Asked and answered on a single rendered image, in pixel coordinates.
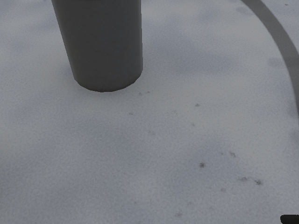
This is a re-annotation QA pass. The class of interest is robot right hand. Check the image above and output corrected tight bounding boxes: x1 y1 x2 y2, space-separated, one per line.
280 215 299 224

